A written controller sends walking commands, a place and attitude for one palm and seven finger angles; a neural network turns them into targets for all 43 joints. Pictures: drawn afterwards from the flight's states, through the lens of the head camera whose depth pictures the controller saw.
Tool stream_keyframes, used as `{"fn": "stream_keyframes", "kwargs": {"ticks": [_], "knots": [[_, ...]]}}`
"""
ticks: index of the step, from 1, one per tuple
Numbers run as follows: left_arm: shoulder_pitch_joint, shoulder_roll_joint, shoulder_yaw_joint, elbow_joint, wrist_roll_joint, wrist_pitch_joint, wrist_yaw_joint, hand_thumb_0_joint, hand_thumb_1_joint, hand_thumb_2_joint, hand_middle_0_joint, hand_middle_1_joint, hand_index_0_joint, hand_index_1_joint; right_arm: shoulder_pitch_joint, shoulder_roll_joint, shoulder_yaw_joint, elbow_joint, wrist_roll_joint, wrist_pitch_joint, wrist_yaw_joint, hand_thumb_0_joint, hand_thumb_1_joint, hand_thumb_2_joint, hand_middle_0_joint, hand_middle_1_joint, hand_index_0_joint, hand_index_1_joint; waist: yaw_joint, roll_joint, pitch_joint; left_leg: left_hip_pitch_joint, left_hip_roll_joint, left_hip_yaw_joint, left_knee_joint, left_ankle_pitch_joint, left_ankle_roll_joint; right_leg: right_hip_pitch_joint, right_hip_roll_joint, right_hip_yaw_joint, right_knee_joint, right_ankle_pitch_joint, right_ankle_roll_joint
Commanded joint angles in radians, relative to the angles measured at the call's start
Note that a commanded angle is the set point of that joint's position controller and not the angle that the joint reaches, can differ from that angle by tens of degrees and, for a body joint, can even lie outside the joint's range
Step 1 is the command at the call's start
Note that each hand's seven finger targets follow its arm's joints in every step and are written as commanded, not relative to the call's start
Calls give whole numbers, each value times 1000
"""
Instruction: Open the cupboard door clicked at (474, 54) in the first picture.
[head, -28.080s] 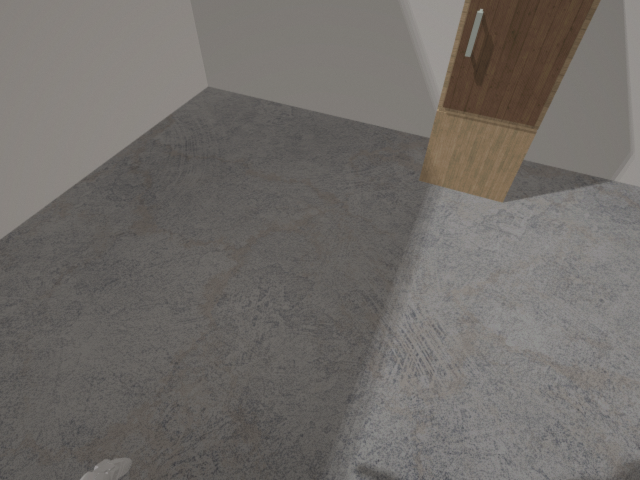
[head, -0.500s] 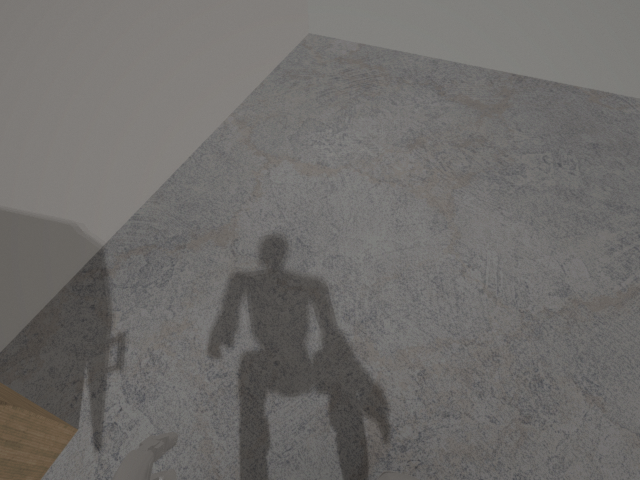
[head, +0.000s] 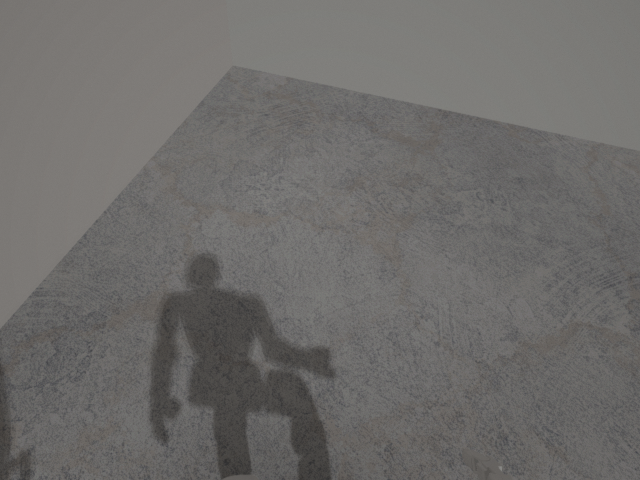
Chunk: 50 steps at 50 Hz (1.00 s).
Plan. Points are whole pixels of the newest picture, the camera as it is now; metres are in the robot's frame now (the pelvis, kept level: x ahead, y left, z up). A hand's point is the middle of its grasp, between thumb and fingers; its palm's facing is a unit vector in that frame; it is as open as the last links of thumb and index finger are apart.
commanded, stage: walk to a spot facing it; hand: left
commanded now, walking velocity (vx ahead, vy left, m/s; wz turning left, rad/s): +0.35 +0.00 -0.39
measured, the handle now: out of the picture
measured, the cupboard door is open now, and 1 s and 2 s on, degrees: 49 49 49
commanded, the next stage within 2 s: turn to face it in 0.58 s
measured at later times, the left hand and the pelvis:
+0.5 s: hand (278, 347) +0.33 +0.09 -0.15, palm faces -0.13 -0.97 -0.21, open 7.3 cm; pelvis +0.22 -0.08 +0.02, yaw -9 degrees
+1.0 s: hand (291, 273) +0.49 +0.09 -0.16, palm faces +0.01 -0.98 -0.18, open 7.4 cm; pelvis +0.41 -0.09 +0.01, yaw -2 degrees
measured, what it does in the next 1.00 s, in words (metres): walks ahead: right foot, then left foot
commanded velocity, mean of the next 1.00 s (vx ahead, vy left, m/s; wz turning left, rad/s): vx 0.21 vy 0.00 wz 0.12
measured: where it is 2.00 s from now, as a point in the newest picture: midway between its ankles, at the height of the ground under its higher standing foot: (367, 381)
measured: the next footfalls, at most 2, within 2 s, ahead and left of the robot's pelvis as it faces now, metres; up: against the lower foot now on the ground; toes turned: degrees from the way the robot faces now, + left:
right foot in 0.32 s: +0.24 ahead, -0.16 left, +0.00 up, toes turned -14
left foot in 0.76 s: +0.52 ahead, +0.01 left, +0.00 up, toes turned -1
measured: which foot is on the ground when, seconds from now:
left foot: down 0.00-0.32, up 0.34-0.74, down 0.76-1.00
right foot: up 0.00-0.30, down 0.32-0.76, up 0.78-1.00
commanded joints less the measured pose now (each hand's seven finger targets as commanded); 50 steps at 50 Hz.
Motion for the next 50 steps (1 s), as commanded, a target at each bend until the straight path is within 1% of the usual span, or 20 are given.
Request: {"fn": "stream_keyframes", "kwargs": {"ticks": [1, 5, 11, 13, 14, 15, 16, 17, 18, 22, 31, 34, 35, 36, 37, 38, 39, 42, 45, 50], "knots": [[-68, 29, 7, -127, 10, -26, -21, 0, 900, 900, -200, -300, -200, -300, 180, -147, -41, 26, 11, -16, -24, 0, -900, -900, 200, 300, 200, 300, -32, 208, 11, 185, 287, -258, -405, 23, 93, -303, -120, 18, 117, 158, 29], [-124, 3, -9, -147, 7, -7, -32, 0, 900, 900, -200, -300, -200, -300, 225, -155, -44, 64, 15, -20, -19, 0, -900, -900, 200, 300, 200, 300, -35, 195, -49, 228, 236, -53, -400, 199, 97, -228, -123, -50, -171, 201, 42], [-234, 26, -9, -173, 6, -11, -34, 0, 900, 900, -200, -300, -200, -300, 263, -182, -53, 101, 6, 3, -4, 0, -900, -900, 200, 300, 200, 300, -50, 164, 14, 195, 262, 12, -377, 86, 84, -62, -85, -131, -480, 229, 25], [-160, 53, 1, -145, 7, -15, -31, 0, 900, 900, -200, -300, -200, -300, 253, -192, -47, 107, 10, 9, -5, 0, -900, -900, 200, 300, 200, 300, -2, 127, -11, 174, 239, 46, -253, 182, 58, 98, -50, -162, -556, 239, 5], [-29, 94, 11, -102, 9, -23, -25, 0, 900, 900, -200, -300, -200, -300, 243, -183, -43, 106, 16, 10, -2, 0, -900, -900, 200, 300, 200, 300, 60, 54, -69, 112, 183, 95, -67, 245, 29, 285, -36, -143, -597, 218, -19], [134, 187, 37, -56, 14, -37, -11, 0, 900, 900, -200, -300, -200, -300, 230, -145, -33, 90, 30, 7, 7, 0, -900, -900, 200, 300, 200, 300, 133, -135, -165, -92, 92, 170, 244, 114, -12, 530, -217, 115, -688, 76, -93], [220, 294, 59, -33, -1, -37, 7, 0, 900, 900, -200, -300, -200, -300, 219, -97, -27, 51, 42, 5, 12, 0, -900, -900, 200, 300, 200, 300, 142, -354, -220, -302, -26, 106, 540, -370, -41, 619, -463, 550, -887, 40, -198], [169, 277, 53, -39, -16, -32, 19, 0, 900, 900, -200, -300, -200, -300, 153, -138, -39, 51, 35, 8, 7, 0, -900, -900, 200, 300, 200, 300, 127, -213, -135, -381, 26, -40, 647, -319, -26, 564, -452, 534, -923, 69, -209], [91, 214, 38, -55, -16, -36, 25, 0, 900, 900, -200, -300, -200, -300, 122, -132, -43, 62, 37, 4, 6, 0, -900, -900, 200, 300, 200, 300, 90, -141, -75, -387, 74, -69, 656, -204, -29, 463, -409, 425, -907, 164, -191], [-53, 99, -1, -80, -10, -56, 28, 0, 900, 900, -200, -300, -200, -300, 193, -68, -34, 123, 20, 33, 5, 0, -900, -900, 200, 300, 200, 300, -36, -56, -28, -183, 99, -56, 453, -86, -56, 196, -297, 120, -925, 436, -145], [32, 91, -10, 3, -7, -78, 28, 0, 900, 900, -200, -300, -200, -300, 9, -42, -33, 66, 30, 24, 27, 0, -900, -900, 200, 300, 200, 300, -13, -58, 26, -181, 38, -7, 84, 60, -38, 321, -274, 28, -905, 620, -120], [19, 100, -13, 15, -12, -75, 33, 0, 900, 900, -200, -300, -200, -300, 47, -60, -32, 86, 28, 17, 18, 0, -900, -900, 200, 300, 200, 300, -56, -37, 25, -32, -11, 21, -20, 105, -10, 306, -255, -29, -802, 788, -87], [13, 96, -16, 16, -14, -72, 37, 0, 900, 900, -200, -300, -200, -300, 133, -76, -34, 119, 24, 15, 10, 0, -900, -900, 200, 300, 200, 300, -96, -17, -8, 90, -38, 28, -74, 165, 4, 285, -230, -77, -688, 860, -57], [28, 84, -21, 16, -14, -68, 40, 0, 900, 900, -200, -300, -200, -300, 243, -121, -43, 151, 19, 13, 4, 0, -900, -900, 200, 300, 200, 300, -129, 54, -80, 279, -1, -35, -89, 336, 39, 197, -187, -112, -509, 797, -13], [82, 53, -27, 2, -24, -63, 43, 0, 900, 900, -200, -300, -200, -300, 343, -203, -56, 166, 7, 10, -8, 0, -900, -900, 200, 300, 200, 300, -146, 206, -193, 499, 203, -303, -74, 576, 153, -10, -88, -166, -274, 459, 40], [89, 28, -40, -19, -33, -66, 41, 0, 900, 900, -200, -300, -200, -300, 407, -246, -64, 175, 15, 19, -18, 0, -900, -900, 200, 300, 200, 300, -148, 326, -274, 582, 380, -536, -166, 831, 283, -114, 0, -131, 20, -161, 52], [25, 50, -35, -48, -21, -58, 50, 0, 900, 900, -200, -300, -200, -300, 358, -252, -64, 167, 21, 32, -21, 0, -900, -900, 200, 300, 200, 300, -132, 211, -218, 451, 382, -513, -208, 705, 304, -131, -28, -36, 104, -197, 40], [-61, 37, -24, -68, -9, -27, 39, 0, 900, 900, -200, -300, -200, -300, 163, -157, -42, 104, 25, 28, -29, 0, -900, -900, 200, 300, 200, 300, -53, 198, -16, 96, 272, -402, -297, 466, 212, -147, -117, 2, 36, -47, 81], [-5, 10, -18, -68, -11, 6, 33, 0, 900, 900, -200, -300, -200, -300, 87, -177, -44, 74, 24, 33, -30, 0, -900, -900, 200, 300, 200, 300, -8, 173, -93, 44, 190, -279, -291, 404, 165, -33, -86, -33, -134, 8, 96], [-58, 20, -6, -121, -6, 18, 35, 0, 900, 900, -200, -300, -200, -300, 62, -211, -71, 42, 18, 65, -19, 0, -900, -900, 200, 300, 200, 300, -19, 163, -117, -3, 154, -349, -293, 105, 155, 47, -44, -73, -368, 79, 102]]}}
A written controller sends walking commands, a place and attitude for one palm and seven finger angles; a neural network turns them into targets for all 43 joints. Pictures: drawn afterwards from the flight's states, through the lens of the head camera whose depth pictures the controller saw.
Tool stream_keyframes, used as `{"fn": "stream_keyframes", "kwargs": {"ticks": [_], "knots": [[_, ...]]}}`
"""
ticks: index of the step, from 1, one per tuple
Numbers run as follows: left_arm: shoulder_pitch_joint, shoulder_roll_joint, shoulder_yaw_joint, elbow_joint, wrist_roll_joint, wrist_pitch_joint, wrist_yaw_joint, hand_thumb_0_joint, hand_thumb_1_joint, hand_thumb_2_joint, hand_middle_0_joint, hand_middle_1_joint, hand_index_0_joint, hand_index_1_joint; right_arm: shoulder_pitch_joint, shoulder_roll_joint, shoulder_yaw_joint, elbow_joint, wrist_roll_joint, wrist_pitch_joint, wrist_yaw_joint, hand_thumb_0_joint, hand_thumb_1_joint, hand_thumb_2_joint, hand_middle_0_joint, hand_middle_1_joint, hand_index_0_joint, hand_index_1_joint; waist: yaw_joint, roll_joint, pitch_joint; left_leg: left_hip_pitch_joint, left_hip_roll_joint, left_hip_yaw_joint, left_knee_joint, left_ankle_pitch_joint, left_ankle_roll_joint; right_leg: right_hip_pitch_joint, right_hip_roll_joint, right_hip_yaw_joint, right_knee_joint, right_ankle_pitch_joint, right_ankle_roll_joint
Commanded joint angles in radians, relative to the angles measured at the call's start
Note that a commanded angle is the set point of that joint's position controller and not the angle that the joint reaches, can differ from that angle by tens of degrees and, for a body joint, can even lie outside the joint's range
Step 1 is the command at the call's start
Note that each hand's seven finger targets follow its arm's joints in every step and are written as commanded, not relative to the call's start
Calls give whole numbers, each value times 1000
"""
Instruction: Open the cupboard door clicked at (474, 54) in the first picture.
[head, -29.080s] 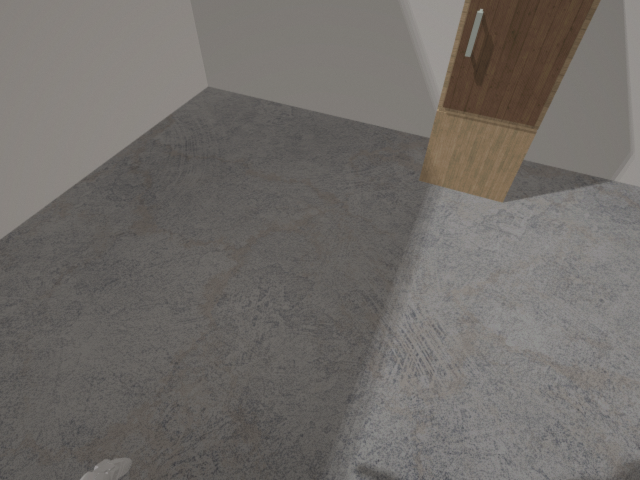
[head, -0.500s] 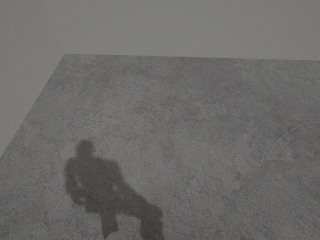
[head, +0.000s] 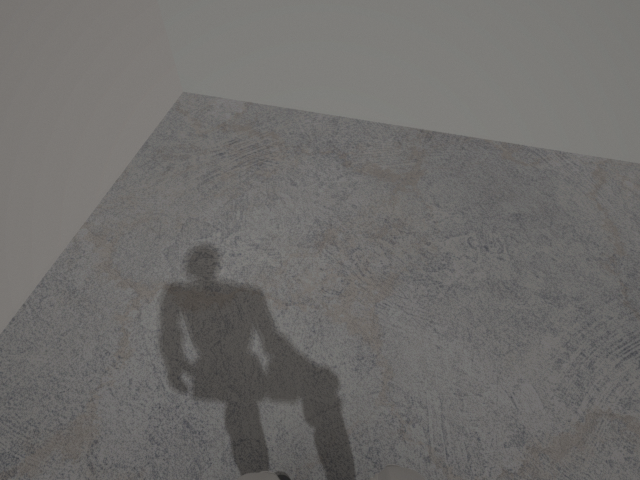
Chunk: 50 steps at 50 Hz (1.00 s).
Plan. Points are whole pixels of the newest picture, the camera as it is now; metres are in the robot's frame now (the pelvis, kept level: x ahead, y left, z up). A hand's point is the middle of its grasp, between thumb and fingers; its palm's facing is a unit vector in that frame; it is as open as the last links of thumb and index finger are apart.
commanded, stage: turn to face it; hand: left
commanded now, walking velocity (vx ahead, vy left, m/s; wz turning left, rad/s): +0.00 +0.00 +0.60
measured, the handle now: out of the picture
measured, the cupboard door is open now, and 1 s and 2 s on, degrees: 49 49 49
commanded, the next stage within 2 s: none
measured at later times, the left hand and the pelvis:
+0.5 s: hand out of the picture +0.06 +0.20 -0.19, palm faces +0.33 -0.91 -0.25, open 7.4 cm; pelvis +0.07 -0.03 -0.02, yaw +19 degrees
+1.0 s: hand out of the picture +0.05 +0.11 -0.16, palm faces +0.60 -0.77 -0.24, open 7.4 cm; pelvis +0.12 -0.07 +0.00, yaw +37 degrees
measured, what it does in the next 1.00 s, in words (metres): walks ahead, turning left: right foot, then left foot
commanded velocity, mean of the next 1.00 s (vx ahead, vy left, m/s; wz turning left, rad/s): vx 0.00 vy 0.00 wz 0.60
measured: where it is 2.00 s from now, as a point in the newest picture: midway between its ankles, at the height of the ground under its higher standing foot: outside the picture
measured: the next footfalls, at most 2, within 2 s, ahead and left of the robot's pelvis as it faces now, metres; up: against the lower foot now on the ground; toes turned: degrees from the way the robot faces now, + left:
right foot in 0.12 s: +0.08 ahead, -0.16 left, +0.00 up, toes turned +2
left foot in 0.42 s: +0.10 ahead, +0.11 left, +0.00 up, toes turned +22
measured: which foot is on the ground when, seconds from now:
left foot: down 0.00-0.10, up 0.12-0.40, down 0.42-0.70, up 0.72-1.00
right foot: up 0.00-0.10, down 0.12-0.40, up 0.42-0.68, down 0.70-1.00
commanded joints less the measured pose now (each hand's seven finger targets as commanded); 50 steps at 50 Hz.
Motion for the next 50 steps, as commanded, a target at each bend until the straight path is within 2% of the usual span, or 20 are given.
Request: {"fn": "stream_keyframes", "kwargs": {"ticks": [1, 4, 5, 6, 7, 11, 15, 18, 19, 20, 21, 22, 26, 33, 34, 35, 36, 39, 42, 50], "knots": [[113, 77, 23, -53, 2, 2, 5, 0, 900, 900, -200, -300, -200, -300, -17, -203, -63, -93, 4, 0, -5, 0, -900, -900, 200, 300, 200, 300, 20, 133, -137, -26, 222, -263, -184, -10, 114, 190, 41, -44, -175, 65, 13], [156, 144, 43, -62, 4, -13, 14, 0, 900, 900, -200, -300, -200, -300, -42, -167, -66, -121, 16, 11, 4, 0, -900, -900, 200, 300, 200, 300, 58, 8, -145, -176, 114, -214, -28, -99, 29, 427, -42, 46, -509, 136, -9], [181, 241, 62, -68, 17, -20, 22, 0, 900, 900, -200, -300, -200, -300, -48, -106, -58, -142, 22, 10, 9, 0, -900, -900, 200, 300, 200, 300, 76, -263, -148, -308, -21, -43, 202, -286, -53, 486, -295, 312, -635, 131, -92], [165, 280, 64, -86, 13, -16, 23, 0, 900, 900, -200, -300, -200, -300, -76, -127, -66, -160, 17, 11, 14, 0, -900, -900, 200, 300, 200, 300, 86, -314, -135, -287, -21, 4, 463, -445, -76, 387, -470, 411, -678, 253, -199], [110, 255, 54, -101, 11, -14, 26, 0, 900, 900, -200, -300, -200, -300, -59, -125, -68, -158, 14, 17, 20, 0, -900, -900, 200, 300, 200, 300, 49, -198, -113, -273, 16, -29, 599, -412, -70, 339, -445, 319, -645, 304, -234], [23, 188, 36, -118, 12, -13, 28, 0, 900, 900, -200, -300, -200, -300, -55, -92, -54, -139, 17, 36, 35, 0, -900, -900, 200, 300, 200, 300, 3, -234, -56, -232, 62, 29, 552, -314, -100, 327, -287, 20, -542, 599, -158], [103, 244, 46, -99, 14, -16, 23, 0, 900, 900, -200, -300, -200, -300, -111, -75, -33, -162, 22, 23, 43, 0, -900, -900, 200, 300, 200, 300, 40, -201, -82, -127, 17, 122, 240, -263, -95, 428, -277, -59, -425, 848, -131], [75, 264, 51, -114, 1, -14, 14, 0, 900, 900, -200, -300, -200, -300, -18, -128, -44, -156, 15, 20, 40, 0, -900, -900, 200, 300, 200, 300, -19, -157, -135, 96, -9, 141, 15, -47, -74, 350, -255, -133, -265, 803, -70], [57, 245, 46, -131, -6, -10, 11, 0, 900, 900, -200, -300, -200, -300, 62, -193, -62, -140, 10, 15, 37, 0, -900, -900, 200, 300, 200, 300, -66, -46, -204, 288, 68, 58, -44, 167, -43, 215, -231, -158, -116, 616, -28], [38, 168, 29, -170, -14, -4, 3, 0, 900, 900, -200, -300, -200, -300, 134, -314, -94, -137, 1, 9, 30, 0, -900, -900, 200, 300, 200, 300, -104, 271, -244, 443, 363, -361, -83, 544, 119, -79, -75, -173, 125, -78, 50], [-36, 167, 17, -206, -6, 8, 11, 0, 900, 900, -200, -300, -200, -300, 193, -351, -101, -123, 10, 17, 21, 0, -900, -900, 200, 300, 200, 300, -125, 237, -265, 448, 461, -456, -88, 726, 218, -156, -48, -40, 260, -272, 43], [-49, 176, 22, -223, -3, 14, 16, 0, 900, 900, -200, -300, -200, -300, 161, -359, -99, -130, 4, 20, 16, 0, -900, -900, 200, 300, 200, 300, -108, 142, -234, 360, 470, -402, -107, 494, 236, -149, -66, 12, 303, -247, 34], [-14, 169, 30, -168, 2, 27, 1, 0, 900, 900, -200, -300, -200, -300, -44, -267, -72, -181, 3, 13, -1, 0, -900, -900, 200, 300, 200, 300, -22, 232, -120, 164, 268, -248, -139, 253, 119, -86, -45, 24, 188, -62, 38], [118, 163, 31, -142, -5, 10, 1, 0, 900, 900, -200, -300, -200, -300, -117, -271, -85, -207, 10, 28, 7, 0, -900, -900, 200, 300, 200, 300, 37, 143, -158, 26, 182, -240, -34, 155, 66, 265, 46, -57, -337, 122, 27], [162, 203, 41, -139, 1, -1, 6, 0, 900, 900, -200, -300, -200, -300, -128, -233, -82, -217, 19, 29, 10, 0, -900, -900, 200, 300, 200, 300, 61, 20, -162, -67, 113, -199, 60, 16, 16, 378, -22, 9, -508, 176, 11], [180, 308, 62, -142, 18, -11, 17, 0, 900, 900, -200, -300, -200, -300, -119, -153, -71, -239, 27, 29, 19, 0, -900, -900, 200, 300, 200, 300, 71, -312, -145, -253, -41, -31, 309, -298, -72, 452, -313, 331, -645, 214, -83], [160, 338, 59, -157, 13, -8, 21, 0, 900, 900, -200, -300, -200, -300, -148, -180, -75, -251, 21, 31, 24, 0, -900, -900, 200, 300, 200, 300, 81, -344, -129, -240, -30, -41, 558, -470, -80, 340, -461, 427, -660, 330, -185], [31, 225, 29, -179, 5, -8, 25, 0, 900, 900, -200, -300, -200, -300, -122, -162, -74, -196, 12, 52, 36, 0, -900, -900, 200, 300, 200, 300, -1, -244, -43, -249, 36, -52, 761, -298, -92, 259, -297, 169, -584, 438, -165], [61, 206, 25, -174, 6, -14, 27, 0, 900, 900, -200, -300, -200, -300, -127, -121, -58, -187, 19, 56, 46, 0, -900, -900, 200, 300, 200, 300, 4, -217, -77, -218, 34, 12, 599, -263, -111, 370, -246, -2, -529, 676, -133], [134, 263, 51, -135, 9, -13, 23, 0, 900, 900, -200, -300, -200, -300, -150, -107, -37, -198, 25, 34, 45, 0, -900, -900, 200, 300, 200, 300, 37, -216, -146, -28, 6, 119, 143, -222, -83, 476, -296, -78, -394, 859, -131]]}}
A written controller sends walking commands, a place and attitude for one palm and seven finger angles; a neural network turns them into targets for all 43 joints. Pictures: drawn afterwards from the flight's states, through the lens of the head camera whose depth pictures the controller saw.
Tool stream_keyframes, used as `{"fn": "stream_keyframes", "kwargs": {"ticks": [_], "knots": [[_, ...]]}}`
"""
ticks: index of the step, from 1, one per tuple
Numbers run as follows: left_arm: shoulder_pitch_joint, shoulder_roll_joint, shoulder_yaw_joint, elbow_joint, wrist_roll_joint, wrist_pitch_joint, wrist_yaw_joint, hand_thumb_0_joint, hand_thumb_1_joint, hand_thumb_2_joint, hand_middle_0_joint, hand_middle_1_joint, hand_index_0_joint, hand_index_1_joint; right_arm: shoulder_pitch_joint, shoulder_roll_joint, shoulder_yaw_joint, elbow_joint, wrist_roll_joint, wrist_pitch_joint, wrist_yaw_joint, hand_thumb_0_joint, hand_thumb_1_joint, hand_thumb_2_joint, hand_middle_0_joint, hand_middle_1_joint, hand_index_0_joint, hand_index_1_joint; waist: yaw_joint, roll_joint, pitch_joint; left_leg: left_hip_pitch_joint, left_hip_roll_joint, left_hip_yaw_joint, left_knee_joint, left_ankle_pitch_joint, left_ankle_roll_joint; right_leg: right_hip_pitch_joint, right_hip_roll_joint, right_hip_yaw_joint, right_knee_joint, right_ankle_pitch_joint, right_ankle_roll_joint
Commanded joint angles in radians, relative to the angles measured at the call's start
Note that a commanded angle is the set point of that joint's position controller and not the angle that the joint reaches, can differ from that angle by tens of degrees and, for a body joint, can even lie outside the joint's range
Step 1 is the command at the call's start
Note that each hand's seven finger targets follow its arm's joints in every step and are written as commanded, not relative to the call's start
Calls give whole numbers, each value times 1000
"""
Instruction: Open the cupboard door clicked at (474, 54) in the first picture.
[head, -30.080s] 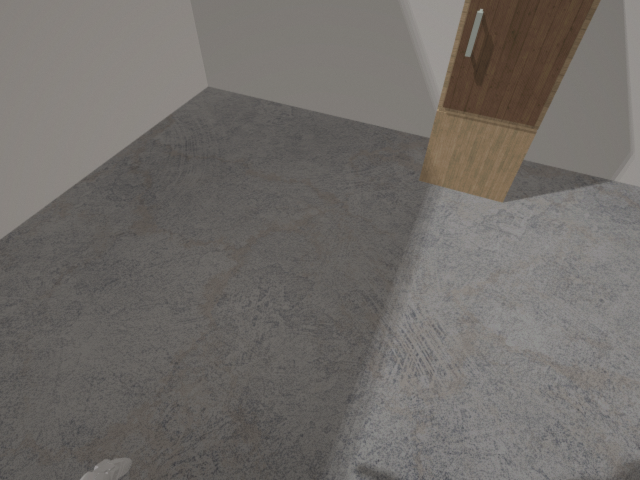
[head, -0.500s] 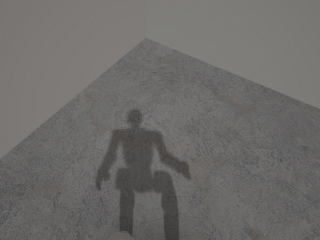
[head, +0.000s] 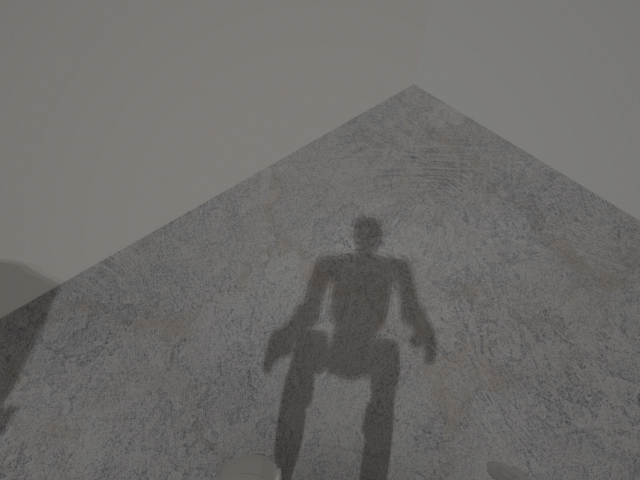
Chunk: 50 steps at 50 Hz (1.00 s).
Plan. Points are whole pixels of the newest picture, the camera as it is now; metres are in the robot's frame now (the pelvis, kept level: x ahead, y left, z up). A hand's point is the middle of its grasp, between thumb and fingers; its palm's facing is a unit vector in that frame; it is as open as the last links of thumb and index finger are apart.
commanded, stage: turn to face it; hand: left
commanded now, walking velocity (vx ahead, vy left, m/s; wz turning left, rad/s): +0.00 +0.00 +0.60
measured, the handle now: out of the picture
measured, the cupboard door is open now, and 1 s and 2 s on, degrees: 49 49 49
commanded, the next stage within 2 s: none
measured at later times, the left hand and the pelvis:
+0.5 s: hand out of the picture +0.07 +0.21 -0.16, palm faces +0.27 -0.91 -0.31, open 7.4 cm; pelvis +0.01 -0.03 -0.01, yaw +16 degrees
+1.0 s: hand out of the picture -0.02 +0.21 -0.18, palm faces +0.57 -0.78 -0.24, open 7.4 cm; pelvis +0.03 -0.02 +0.00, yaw +35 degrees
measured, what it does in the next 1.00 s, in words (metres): steps on the spot, turning left: left foot, then right foot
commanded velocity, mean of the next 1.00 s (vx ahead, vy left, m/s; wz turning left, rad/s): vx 0.00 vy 0.00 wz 0.60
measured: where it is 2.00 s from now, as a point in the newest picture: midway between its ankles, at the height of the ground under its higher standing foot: outside the picture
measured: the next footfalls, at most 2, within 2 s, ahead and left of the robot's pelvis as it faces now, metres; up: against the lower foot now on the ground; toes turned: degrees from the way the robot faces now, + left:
left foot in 0.08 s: +0.05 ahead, +0.12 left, +0.00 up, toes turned +8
right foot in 0.46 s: +0.08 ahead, -0.15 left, +0.00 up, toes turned +14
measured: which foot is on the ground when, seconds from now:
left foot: up 0.00-0.06, down 0.08-0.46, up 0.48-0.78, down 0.80-1.00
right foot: down 0.00-0.08, up 0.10-0.44, down 0.46-0.80, up 0.82-1.00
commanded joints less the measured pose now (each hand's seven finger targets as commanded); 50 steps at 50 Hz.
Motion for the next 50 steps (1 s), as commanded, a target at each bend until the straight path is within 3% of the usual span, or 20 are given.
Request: {"fn": "stream_keyframes", "kwargs": {"ticks": [1, 2, 3, 4, 6, 10, 18, 21, 22, 23, 24, 25, 28, 34, 38, 39, 40, 41, 46, 50], "knots": [[53, 236, 73, -41, -4, -15, 10, 0, 900, 900, -200, -300, -200, -300, -3, -63, -12, -92, 5, -45, -5, 0, -900, -900, 200, 300, 200, 300, 12, -173, -193, 87, -24, 55, -235, 107, 27, 184, -212, 97, 31, 751, -57], [29, 236, 73, -49, -13, -13, 7, 0, 900, 900, -200, -300, -200, -300, 68, -92, -20, -75, 1, -49, -7, 0, -900, -900, 200, 300, 200, 300, -34, -117, -215, 217, -17, 41, -335, 233, 43, 101, -203, 61, 124, 675, -23], [15, 199, 68, -69, -19, -9, 1, 0, 900, 900, -200, -300, -200, -300, 148, -175, -42, -58, -8, -57, -12, 0, -900, -900, 200, 300, 200, 300, -78, 80, -266, 415, 133, -145, -380, 476, 112, -103, -135, 19, 310, 384, 36], [-42, 125, 44, -118, -25, -2, -3, 0, 900, 900, -200, -300, -200, -300, 221, -281, -70, -50, -10, -56, -22, 0, -900, -900, 200, 300, 200, 300, -121, 363, -261, 494, 410, -525, -429, 896, 283, -381, 15, 44, 544, -336, 105], [-113, 159, 47, -141, -11, 19, 7, 0, 900, 900, -200, -300, -200, -300, 208, -259, -58, -45, -8, -51, -36, 0, -900, -900, 200, 300, 200, 300, -96, 158, -217, 381, 399, -442, -430, 714, 327, -406, -2, 203, 642, -282, 82], [-55, 149, 56, -70, -9, 34, -7, 0, 900, 900, -200, -300, -200, -300, 49, -190, -36, -82, -9, -60, -49, 0, -900, -900, 200, 300, 200, 300, -12, 193, -133, 201, 230, -313, -478, 484, 227, -331, 25, 223, 598, -96, 89], [-72, 132, 47, -92, -15, 24, -7, 0, 900, 900, -200, -300, -200, -300, 69, -208, -54, -80, -14, -51, -39, 0, -900, -900, 200, 300, 200, 300, -18, 207, -145, 127, 184, -387, -462, 346, 213, -141, 108, 182, 229, -92, 78], [38, 162, 58, -67, -16, 7, -2, 0, 900, 900, -200, -300, -200, -300, 15, -193, -59, -100, -3, -45, -37, 0, -900, -900, 200, 300, 200, 300, 43, 160, -173, 4, 117, -368, -348, 316, 157, 97, 113, 178, -66, 73, 69], [76, 222, 72, -63, -7, -5, 6, 0, 900, 900, -200, -300, -200, -300, 24, -137, -54, -112, 6, -45, -33, 0, -900, -900, 200, 300, 200, 300, 60, -13, -198, -128, 27, -290, -202, 153, 95, 232, -44, 329, -229, 21, 28], [75, 308, 86, -68, 6, -9, 13, 0, 900, 900, -200, -300, -200, -300, 20, -75, -43, -134, 8, -48, -29, 0, -900, -900, 200, 300, 200, 300, 72, -309, -177, -260, -108, -102, 71, -138, 17, 233, -322, 612, -305, 78, -89], [52, 301, 73, -80, -2, -7, 17, 0, 900, 900, -200, -300, -200, -300, 5, -126, -49, -133, -1, -44, -24, 0, -900, -900, 200, 300, 200, 300, 61, -232, -157, -220, -45, -145, 290, -182, 30, 91, -381, 596, -291, 160, -151], [-31, 259, 59, -97, -5, -4, 12, 0, 900, 900, -200, -300, -200, -300, 43, -101, -45, -125, -4, -39, -13, 0, -900, -900, 200, 300, 200, 300, 6, -149, -127, -204, -30, -152, 371, -88, 32, 40, -297, 459, -275, 160, -147], [-79, 183, 41, -104, -10, -10, 17, 0, 900, 900, -200, -300, -200, -300, 52, -101, -42, -82, -1, -24, -8, 0, -900, -900, 200, 300, 200, 300, -24, -245, -120, -211, 13, -94, 389, -3, -6, 103, -180, 251, -181, 511, -102], [42, 240, 63, -60, -1, -10, 16, 0, 900, 900, -200, -300, -200, -300, -46, -48, -14, -99, 8, -33, 2, 0, -900, -900, 200, 300, 200, 300, 41, -161, -139, -83, -11, 24, -4, -6, -4, 211, -205, 161, -86, 706, -93], [22, 254, 73, -58, -11, -7, 6, 0, 900, 900, -200, -300, -200, -300, 54, -88, -22, -80, 3, -48, -4, 0, -900, -900, 200, 300, 200, 300, -16, -144, -192, 155, -40, 50, -285, 182, 28, 125, -192, 87, 85, 673, -28], [5, 231, 69, -70, -19, -5, 2, 0, 900, 900, -200, -300, -200, -300, 140, -146, -38, -59, -2, -56, -7, 0, -900, -900, 200, 300, 200, 300, -68, -16, -250, 352, 35, -39, -356, 400, 65, -16, -166, 51, 249, 522, 20], [-22, 150, 50, -113, -27, 1, -6, 0, 900, 900, -200, -300, -200, -300, 224, -268, -70, -50, -10, -63, -16, 0, -900, -900, 200, 300, 200, 300, -112, 312, -282, 512, 343, -469, -392, 801, 226, -334, 0, 29, 498, -199, 103], [-103, 148, 38, -142, -18, 15, 2, 0, 900, 900, -200, -300, -200, -300, 286, -296, -73, -29, -2, -53, -27, 0, -900, -900, 200, 300, 200, 300, -129, 269, -283, 492, 418, -526, -386, 985, 316, -397, 18, 164, 617, -357, 93], [-82, 151, 51, -83, -9, 30, -7, 0, 900, 900, -200, -300, -200, -300, 88, -193, -39, -79, -8, -65, -54, 0, -900, -900, 200, 300, 200, 300, -27, 211, -173, 262, 228, -338, -449, 587, 226, -357, 19, 237, 638, -97, 92], [-83, 141, 49, -80, -12, 30, -8, 0, 900, 900, -200, -300, -200, -300, 110, -197, -39, -68, -8, -70, -51, 0, -900, -900, 200, 300, 200, 300, -25, 144, -195, 286, 203, -336, -447, 597, 225, -322, 52, 226, 519, -72, 98]]}}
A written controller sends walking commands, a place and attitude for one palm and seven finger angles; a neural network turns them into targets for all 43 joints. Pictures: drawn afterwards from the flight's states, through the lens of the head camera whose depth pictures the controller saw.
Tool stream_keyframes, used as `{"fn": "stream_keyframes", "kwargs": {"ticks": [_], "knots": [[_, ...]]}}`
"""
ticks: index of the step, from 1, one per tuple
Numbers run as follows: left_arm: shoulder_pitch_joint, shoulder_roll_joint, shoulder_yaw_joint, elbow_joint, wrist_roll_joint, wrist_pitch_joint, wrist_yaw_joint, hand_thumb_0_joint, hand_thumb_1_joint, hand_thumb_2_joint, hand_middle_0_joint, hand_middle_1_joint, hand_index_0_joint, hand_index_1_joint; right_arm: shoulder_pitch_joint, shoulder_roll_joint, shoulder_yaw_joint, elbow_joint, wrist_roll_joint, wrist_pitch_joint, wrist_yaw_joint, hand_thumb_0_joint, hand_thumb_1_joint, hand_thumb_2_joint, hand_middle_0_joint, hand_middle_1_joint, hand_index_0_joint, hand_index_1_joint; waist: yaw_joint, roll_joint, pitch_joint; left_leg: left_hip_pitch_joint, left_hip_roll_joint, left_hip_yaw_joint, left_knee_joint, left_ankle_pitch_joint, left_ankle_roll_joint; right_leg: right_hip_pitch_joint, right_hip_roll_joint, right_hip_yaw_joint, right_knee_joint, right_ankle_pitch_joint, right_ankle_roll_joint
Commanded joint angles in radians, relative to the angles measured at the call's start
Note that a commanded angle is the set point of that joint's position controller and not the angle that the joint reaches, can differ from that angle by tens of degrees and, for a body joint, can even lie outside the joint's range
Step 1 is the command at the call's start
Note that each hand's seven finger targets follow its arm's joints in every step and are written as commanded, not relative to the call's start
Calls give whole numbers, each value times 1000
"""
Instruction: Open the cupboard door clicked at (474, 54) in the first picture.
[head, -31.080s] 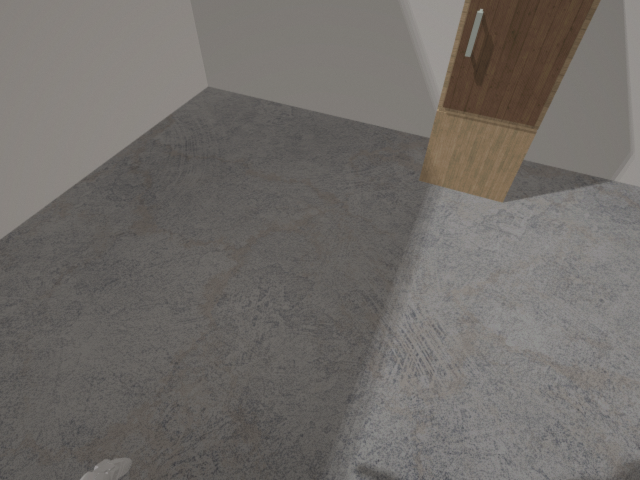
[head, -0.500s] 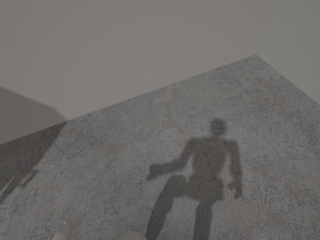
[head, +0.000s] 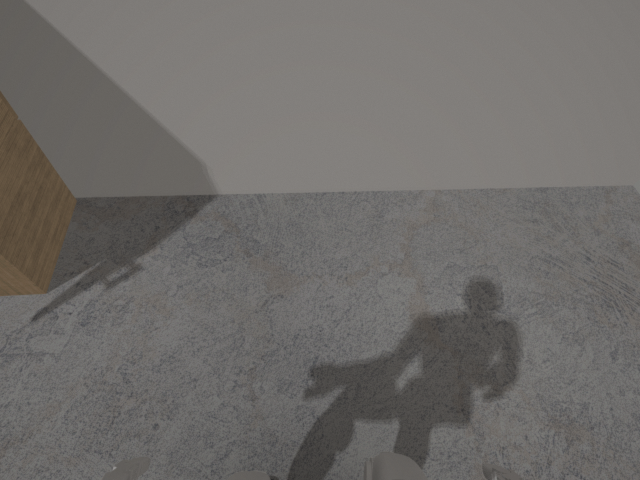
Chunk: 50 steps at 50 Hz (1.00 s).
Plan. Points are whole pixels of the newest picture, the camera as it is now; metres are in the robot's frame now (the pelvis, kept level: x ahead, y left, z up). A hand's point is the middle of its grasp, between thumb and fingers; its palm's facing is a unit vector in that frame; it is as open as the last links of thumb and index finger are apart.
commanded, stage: turn to face it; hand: left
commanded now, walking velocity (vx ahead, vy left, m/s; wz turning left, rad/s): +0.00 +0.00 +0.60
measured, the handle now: out of the picture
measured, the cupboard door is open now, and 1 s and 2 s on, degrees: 49 49 49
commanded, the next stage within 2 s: take the last steps up to it in 1.44 s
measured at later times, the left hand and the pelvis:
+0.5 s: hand out of the picture +0.03 +0.14 -0.16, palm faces +0.31 -0.92 -0.23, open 7.4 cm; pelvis +0.02 -0.06 +0.00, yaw +19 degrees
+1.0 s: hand out of the picture +0.01 +0.19 -0.15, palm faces +0.56 -0.78 -0.28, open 7.4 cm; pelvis +0.04 -0.06 +0.00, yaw +35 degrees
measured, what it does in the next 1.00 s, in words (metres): steps on the spot, turning left: right foot, then left foot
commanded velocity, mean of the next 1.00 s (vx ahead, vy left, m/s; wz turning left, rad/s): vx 0.00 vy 0.00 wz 0.60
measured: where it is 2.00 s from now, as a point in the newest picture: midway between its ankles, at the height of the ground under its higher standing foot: outside the picture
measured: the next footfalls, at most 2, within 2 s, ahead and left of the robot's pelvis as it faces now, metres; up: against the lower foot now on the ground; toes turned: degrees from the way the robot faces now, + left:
right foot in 0.22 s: +0.06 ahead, -0.17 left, +0.00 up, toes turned +7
left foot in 0.60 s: +0.03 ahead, +0.08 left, +0.00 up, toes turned +27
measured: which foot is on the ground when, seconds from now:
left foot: down 0.00-0.22, up 0.24-0.58, down 0.60-1.00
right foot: up 0.00-0.20, down 0.22-0.60, up 0.62-1.00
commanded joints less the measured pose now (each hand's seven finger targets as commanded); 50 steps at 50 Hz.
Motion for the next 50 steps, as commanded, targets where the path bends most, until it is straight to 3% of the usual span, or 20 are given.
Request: {"fn": "stream_keyframes", "kwargs": {"ticks": [1, 6, 9, 10, 11, 12, 13, 15, 17, 23, 26, 28, 29, 30, 31, 35, 40, 47, 49, 50], "knots": [[-10, 59, 8, -95, -2, -29, 0, 0, 900, 900, -200, -300, -200, -300, 69, -215, -63, -43, 5, -19, -16, 0, -900, -900, 200, 300, 200, 300, -25, 164, -169, 189, 240, -254, -179, 377, 126, -26, 11, 19, -87, 30, 11], [-20, 57, 3, -117, -8, -35, 2, 0, 900, 900, -200, -300, -200, -300, 46, -225, -74, -48, -1, -6, -9, 0, -900, -900, 200, 300, 200, 300, -22, 205, -153, 111, 214, -310, -153, 333, 119, 120, 65, -7, -344, 10, -1], [74, 70, 11, -95, -13, -52, 7, 0, 900, 900, -200, -300, -200, -300, 3, -212, -80, -63, 10, -1, -8, 0, -900, -900, 200, 300, 200, 300, 28, 180, -187, -1, 159, -313, -60, 299, 67, 356, 84, -20, -633, 185, -14], [122, 124, 23, -86, -6, -64, 14, 0, 900, 900, -200, -300, -200, -300, 0, -170, -76, -71, 20, -2, -3, 0, -900, -900, 200, 300, 200, 300, 53, 60, -208, -130, 93, -265, 41, 132, 12, 513, -29, 85, -770, 226, -37], [142, 222, 42, -87, 11, -72, 23, 0, 900, 900, -200, -300, -200, -300, 7, -103, -66, -93, 26, -4, 2, 0, -900, -900, 200, 300, 200, 300, 63, -244, -209, -291, -60, -61, 277, -235, -74, 589, -309, 362, -846, 313, -143], [129, 227, 34, -92, 7, -68, 26, 0, 900, 900, -200, -300, -200, -300, -12, -140, -72, -96, 16, 1, 6, 0, -900, -900, 200, 300, 200, 300, 60, -228, -171, -284, -30, -51, 523, -395, -77, 440, -431, 409, -846, 399, -238], [74, 189, 21, -104, 5, -66, 26, 0, 900, 900, -200, -300, -200, -300, 4, -135, -69, -89, 11, 5, 14, 0, -900, -900, 200, 300, 200, 300, 26, -137, -129, -274, -2, -70, 631, -325, -72, 373, -371, 301, -824, 393, -255], [3, 113, 1, -114, -4, -69, 24, 0, 900, 900, -200, -300, -200, -300, 26, -126, -72, -39, 7, 27, 20, 0, -900, -900, 200, 300, 200, 300, -25, -192, -91, -293, 34, -45, 723, -200, -97, 357, -243, 140, -790, 510, -198], [12, 95, -2, -114, -3, -70, 25, 0, 900, 900, -200, -300, -200, -300, 13, -105, -62, -42, 12, 29, 28, 0, -900, -900, 200, 300, 200, 300, -19, -199, -97, -276, 41, 1, 646, -171, -111, 404, -208, 23, -760, 654, -178], [141, 148, 20, -68, 6, -70, 25, 0, 900, 900, -200, -300, -200, -300, -92, -67, -36, -64, 18, 20, 35, 0, -900, -900, 200, 300, 200, 300, 46, -142, -123, -173, 27, 102, 293, -202, -105, 507, -253, -36, -680, 826, -186], [135, 162, 28, -56, 10, -67, 19, 0, 900, 900, -200, -300, -200, -300, -67, -74, -35, -66, 20, 12, 33, 0, -900, -900, 200, 300, 200, 300, 31, -177, -137, -75, 14, 129, 159, -166, -85, 473, -268, -58, -626, 810, -171], [103, 165, 33, -64, -2, -65, 13, 0, 900, 900, -200, -300, -200, -300, 24, -112, -43, -46, 14, 4, 29, 0, -900, -900, 200, 300, 200, 300, -28, -116, -171, 112, 5, 129, -22, 7, -65, 373, -247, -118, -497, 728, -118], [90, 135, 28, -79, -9, -61, 9, 0, 900, 900, -200, -300, -200, -300, 109, -180, -62, -26, 8, -5, 25, 0, -900, -900, 200, 300, 200, 300, -78, 51, -234, 301, 114, -6, -95, 209, -17, 219, -199, -167, -313, 521, -64], [51, 53, 7, -124, -17, -56, 2, 0, 900, 900, -200, -300, -200, -300, 192, -299, -94, -19, 1, -10, 16, 0, -900, -900, 200, 300, 200, 300, -120, 375, -255, 417, 415, -426, -143, 634, 147, -75, -34, -167, -58, -204, 15], [-13, 76, -1, -145, -8, -39, 11, 0, 900, 900, -200, -300, -200, -300, 235, -309, -90, 1, 11, -1, 6, 0, -900, -900, 200, 300, 200, 300, -123, 264, -256, 381, 456, -422, -128, 719, 213, -100, -39, -24, 34, -249, -3], [4, 84, 16, -90, 2, -26, 4, 0, 900, 900, -200, -300, -200, -300, 38, -222, -59, -55, 3, -9, -16, 0, -900, -900, 200, 300, 200, 300, -36, 240, -121, 127, 281, -274, -213, 270, 133, -72, -35, 34, 73, -12, -4], [25, 67, 12, -78, 0, -25, 0, 0, 900, 900, -200, -300, -200, -300, 43, -219, -59, -51, 4, -16, -12, 0, -900, -900, 200, 300, 200, 300, -15, 140, -144, 122, 237, -270, -222, 192, 122, -13, 1, 20, -67, 34, 5], [21, 60, 5, -107, -8, -37, 5, 0, 900, 900, -200, -300, -200, -300, 32, -223, -75, -52, -1, -1, -5, 0, -900, -900, 200, 300, 200, 300, -13, 222, -155, 55, 204, -352, -165, 218, 116, 178, 75, -7, -403, 18, -10], [90, 73, 11, -89, -11, -48, 9, 0, 900, 900, -200, -300, -200, -300, 2, -208, -77, -60, 8, 3, -5, 0, -900, -900, 200, 300, 200, 300, 25, 195, -176, -24, 157, -341, -97, 205, 76, 342, 84, -13, -610, 149, -18], [131, 114, 23, -84, -7, -58, 15, 0, 900, 900, -200, -300, -200, -300, -4, -174, -75, -68, 16, 3, -1, 0, -900, -900, 200, 300, 200, 300, 47, 90, -189, -132, 99, -305, -16, 94, 27, 478, 9, 56, -748, 176, -36]]}}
